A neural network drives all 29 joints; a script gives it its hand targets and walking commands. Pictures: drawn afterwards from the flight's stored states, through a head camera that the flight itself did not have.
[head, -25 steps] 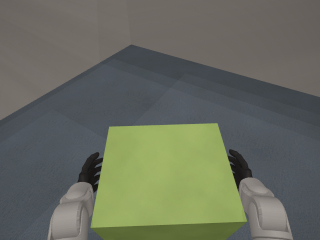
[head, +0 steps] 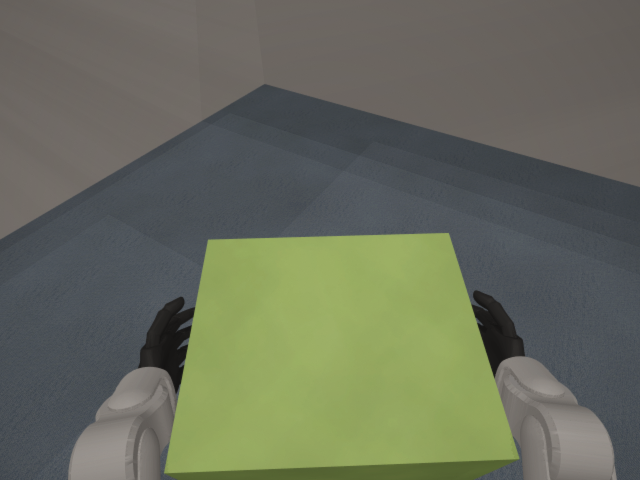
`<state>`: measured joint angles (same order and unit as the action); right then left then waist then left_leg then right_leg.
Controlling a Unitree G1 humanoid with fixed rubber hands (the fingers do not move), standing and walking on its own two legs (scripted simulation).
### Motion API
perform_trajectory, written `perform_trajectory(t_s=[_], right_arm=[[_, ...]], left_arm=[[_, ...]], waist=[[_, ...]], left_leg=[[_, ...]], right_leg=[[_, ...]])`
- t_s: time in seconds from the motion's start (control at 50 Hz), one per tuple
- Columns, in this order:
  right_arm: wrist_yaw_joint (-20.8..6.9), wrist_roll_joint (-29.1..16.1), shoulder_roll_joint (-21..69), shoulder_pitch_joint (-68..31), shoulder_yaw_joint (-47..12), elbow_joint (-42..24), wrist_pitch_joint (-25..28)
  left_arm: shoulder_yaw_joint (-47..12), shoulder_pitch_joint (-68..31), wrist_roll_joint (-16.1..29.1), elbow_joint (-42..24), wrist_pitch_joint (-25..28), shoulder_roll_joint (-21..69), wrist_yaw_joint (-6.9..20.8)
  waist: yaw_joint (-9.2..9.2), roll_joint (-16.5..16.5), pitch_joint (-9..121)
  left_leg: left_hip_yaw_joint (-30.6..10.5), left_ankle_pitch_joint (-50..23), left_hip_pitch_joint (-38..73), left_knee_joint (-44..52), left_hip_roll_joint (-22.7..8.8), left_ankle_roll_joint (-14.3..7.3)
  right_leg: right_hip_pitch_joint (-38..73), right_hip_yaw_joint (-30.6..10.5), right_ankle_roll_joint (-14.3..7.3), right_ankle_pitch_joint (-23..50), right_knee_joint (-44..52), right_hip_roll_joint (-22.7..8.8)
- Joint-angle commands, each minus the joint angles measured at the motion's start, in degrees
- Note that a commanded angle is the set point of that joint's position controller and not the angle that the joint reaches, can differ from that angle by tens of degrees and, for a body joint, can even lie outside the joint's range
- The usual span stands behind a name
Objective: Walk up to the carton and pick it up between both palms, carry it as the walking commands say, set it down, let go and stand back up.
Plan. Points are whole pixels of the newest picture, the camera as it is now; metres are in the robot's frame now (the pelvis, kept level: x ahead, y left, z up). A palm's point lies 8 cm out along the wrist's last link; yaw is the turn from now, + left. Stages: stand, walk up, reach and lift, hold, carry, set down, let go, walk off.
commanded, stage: carry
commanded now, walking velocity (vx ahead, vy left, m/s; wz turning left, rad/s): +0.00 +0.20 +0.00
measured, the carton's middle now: (331, 379) +0.25 +0.00 +0.01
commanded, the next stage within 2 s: none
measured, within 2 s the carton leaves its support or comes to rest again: neither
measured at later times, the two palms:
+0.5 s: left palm (122, 399) +0.20 +0.22 +0.08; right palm (471, 383) +0.21 -0.15 +0.07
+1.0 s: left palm (114, 400) +0.20 +0.23 +0.08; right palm (462, 379) +0.21 -0.14 +0.07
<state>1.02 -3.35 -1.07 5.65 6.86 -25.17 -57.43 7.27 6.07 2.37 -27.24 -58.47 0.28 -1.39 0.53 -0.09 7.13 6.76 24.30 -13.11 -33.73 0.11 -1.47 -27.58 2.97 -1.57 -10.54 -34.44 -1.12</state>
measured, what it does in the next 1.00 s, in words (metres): stands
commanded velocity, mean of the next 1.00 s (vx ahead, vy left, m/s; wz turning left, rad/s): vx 0.00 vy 0.20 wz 0.00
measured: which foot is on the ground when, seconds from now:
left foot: down 0.00-1.00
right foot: down 0.00-1.00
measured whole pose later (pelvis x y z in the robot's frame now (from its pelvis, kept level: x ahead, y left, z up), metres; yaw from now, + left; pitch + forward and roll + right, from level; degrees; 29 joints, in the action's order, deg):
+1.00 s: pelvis -0.01 +0.04 -0.01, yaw +1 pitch +2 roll +0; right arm 2.0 -3.4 1.7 4.9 9.0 -29.5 -65.4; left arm 10.4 5.4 3.1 -30.9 -65.8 2.2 -1.1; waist 0.0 -1.1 4.9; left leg 7.7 27.0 -15.2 -39.7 2.5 -4.9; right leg -29.1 3.3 1.5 -12.4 -39.7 -5.1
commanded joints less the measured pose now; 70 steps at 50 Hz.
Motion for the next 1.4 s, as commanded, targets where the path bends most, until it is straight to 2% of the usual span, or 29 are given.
perform_trajectory(t_s=[0.0,0.04,0.1,0.22,0.36,1.38], right_arm=[[-3.83,-8.64,37.0,-20.26,-40.99,-9.89,-2.88],[-3.93,-8.98,38.33,-22.19,-41.28,-11.16,-3.67],[-3.77,-9.14,39.41,-23.39,-41.29,-11.8,-4.75],[-3.5,-9.31,40.7,-21.82,-41.83,-12.58,-6.54],[-3.76,-9.98,41.82,-21.99,-43.25,-14.38,-7.33],[-4.62,-10.2,42.68,-22.21,-44.11,-14.75,-7.48]], left_arm=[[-40.48,-20.39,9.89,-11.21,-2.26,34.48,4.07],[-40.95,-21.84,10.42,-11.73,-3.18,36.01,4.45],[-41.31,-22.97,11.0,-11.71,-4.21,37.24,4.67],[-42.03,-22.59,11.87,-12.32,-5.96,38.56,4.83],[-43.02,-22.47,12.25,-13.91,-6.76,39.82,5.24],[-43.01,-22.26,11.56,-14.38,-6.78,40.9,5.67]], waist=[[-0.25,3.3,7.6],[-0.47,1.53,6.16],[-0.71,0.46,5.08],[-0.52,0.83,5.81],[-0.55,-0.23,5.66],[-0.47,0.0,5.51]], left_leg=[[-4.77,-6.33,-1.93,5.44,-4.5,-0.24],[-6.38,-5.35,-3.38,8.31,-6.11,-1.3],[-6.6,-7.7,-4.62,9.5,-7.2,-2.17],[-5.8,-12.23,-4.2,6.7,-6.43,-2.83],[-6.39,-17.51,-3.79,5.54,-7.1,-3.8],[-6.48,-16.65,-4.69,3.41,-6.87,-3.54]], right_leg=[[7.37,-10.7,-1.58,5.97,6.62,-9.91],[6.34,-8.25,-0.38,2.24,5.41,-8.39],[6.43,-5.21,0.13,2.45,3.17,-6.99],[6.23,-4.92,-0.36,5.56,1.09,-7.7],[5.5,-2.3,-0.31,7.76,-2.1,-6.61],[7.47,-1.01,-0.33,9.09,-3.24,-7.94]])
